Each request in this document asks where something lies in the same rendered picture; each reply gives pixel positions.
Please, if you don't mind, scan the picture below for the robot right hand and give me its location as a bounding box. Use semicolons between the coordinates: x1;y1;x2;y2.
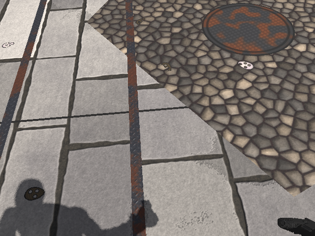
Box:
278;217;315;236

